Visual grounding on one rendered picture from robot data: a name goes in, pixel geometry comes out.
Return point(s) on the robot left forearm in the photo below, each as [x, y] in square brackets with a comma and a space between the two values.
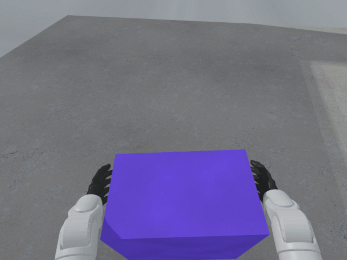
[78, 238]

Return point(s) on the left robot hand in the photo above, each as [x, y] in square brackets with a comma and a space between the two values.
[99, 183]

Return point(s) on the carton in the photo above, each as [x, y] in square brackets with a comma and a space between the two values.
[193, 205]

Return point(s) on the robot right forearm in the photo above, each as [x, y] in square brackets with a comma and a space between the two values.
[292, 231]

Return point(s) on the right robot hand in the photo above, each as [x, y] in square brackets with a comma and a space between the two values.
[263, 178]

